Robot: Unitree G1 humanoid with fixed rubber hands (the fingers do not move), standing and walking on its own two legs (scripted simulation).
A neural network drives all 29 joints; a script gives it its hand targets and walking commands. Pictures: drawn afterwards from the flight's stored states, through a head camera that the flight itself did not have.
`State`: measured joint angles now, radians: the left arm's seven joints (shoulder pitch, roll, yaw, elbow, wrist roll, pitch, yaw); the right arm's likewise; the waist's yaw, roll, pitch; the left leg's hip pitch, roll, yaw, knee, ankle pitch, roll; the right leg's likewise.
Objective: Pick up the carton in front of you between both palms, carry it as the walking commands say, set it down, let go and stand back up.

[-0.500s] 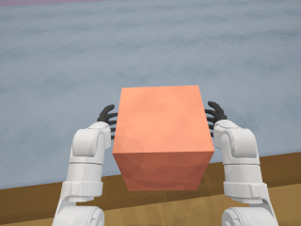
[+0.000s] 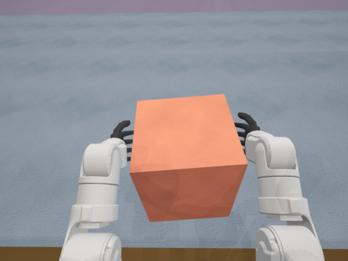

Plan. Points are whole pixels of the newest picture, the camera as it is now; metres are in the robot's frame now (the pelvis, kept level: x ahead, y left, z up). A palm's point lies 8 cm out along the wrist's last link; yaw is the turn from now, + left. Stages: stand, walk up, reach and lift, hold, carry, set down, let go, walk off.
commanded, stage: carry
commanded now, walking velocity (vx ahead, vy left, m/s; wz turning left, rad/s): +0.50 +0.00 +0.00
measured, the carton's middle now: (185, 161) +0.36 +0.02 +0.06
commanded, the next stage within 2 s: none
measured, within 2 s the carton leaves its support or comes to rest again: neither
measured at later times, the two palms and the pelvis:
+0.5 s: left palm (170, 100) +0.73 +0.09 -0.01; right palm (246, 108) +0.69 -0.21 -0.01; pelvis +0.35 +0.00 -0.12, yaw -1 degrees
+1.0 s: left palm (177, 99) +1.03 +0.09 -0.21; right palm (228, 98) +1.06 -0.21 -0.22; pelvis +0.72 -0.08 -0.23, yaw -1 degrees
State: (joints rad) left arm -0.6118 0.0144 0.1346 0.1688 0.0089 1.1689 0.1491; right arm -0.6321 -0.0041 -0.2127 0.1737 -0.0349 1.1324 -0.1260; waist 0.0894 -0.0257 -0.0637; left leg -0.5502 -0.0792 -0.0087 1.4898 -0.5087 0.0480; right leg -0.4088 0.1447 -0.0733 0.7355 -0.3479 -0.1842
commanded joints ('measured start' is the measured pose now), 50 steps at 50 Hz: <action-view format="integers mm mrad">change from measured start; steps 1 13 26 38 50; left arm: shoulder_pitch -921 -709 -615 -653 -535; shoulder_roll -1162 -1177 -935 -1071 -1174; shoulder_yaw -609 -560 -509 -650 -739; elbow -110 -188 -245 -191 -257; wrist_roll -524 -465 -233 -393 -460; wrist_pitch -55 -124 -77 -126 -242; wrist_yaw -292 -275 -226 -246 -285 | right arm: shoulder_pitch -643 -670 -768 -484 -384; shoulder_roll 978 1118 1160 1101 1062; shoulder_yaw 511 681 818 633 737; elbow -45 -221 -259 -42 -249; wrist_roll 265 348 577 363 271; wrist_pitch -5 -60 -50 -71 -214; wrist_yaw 202 179 247 219 178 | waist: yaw -39 38 -173 30 27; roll -10 -119 127 -28 -126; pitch -319 -373 -321 -583 -470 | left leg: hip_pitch -195 86 387 -440 -194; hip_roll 81 -48 211 107 55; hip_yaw -56 198 -243 -66 100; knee -259 -997 -836 84 -717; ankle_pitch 191 830 830 -73 363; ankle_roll -27 8 225 -5 0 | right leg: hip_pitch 303 409 -173 837 604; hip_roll -396 -102 -158 -501 -286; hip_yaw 653 142 72 642 212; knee -227 253 127 -160 -164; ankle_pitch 610 774 363 463 896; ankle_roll -45 100 114 -153 -3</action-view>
